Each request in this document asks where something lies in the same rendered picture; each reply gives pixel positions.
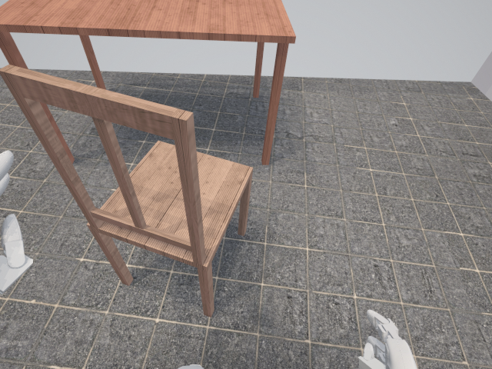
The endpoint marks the table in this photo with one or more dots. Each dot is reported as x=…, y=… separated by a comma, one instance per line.
x=218, y=20

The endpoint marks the left robot hand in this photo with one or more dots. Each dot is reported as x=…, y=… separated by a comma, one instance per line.
x=16, y=263

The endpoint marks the chair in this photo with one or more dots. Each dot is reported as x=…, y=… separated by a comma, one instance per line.
x=177, y=202

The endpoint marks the right robot hand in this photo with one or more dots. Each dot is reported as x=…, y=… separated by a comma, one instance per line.
x=395, y=354

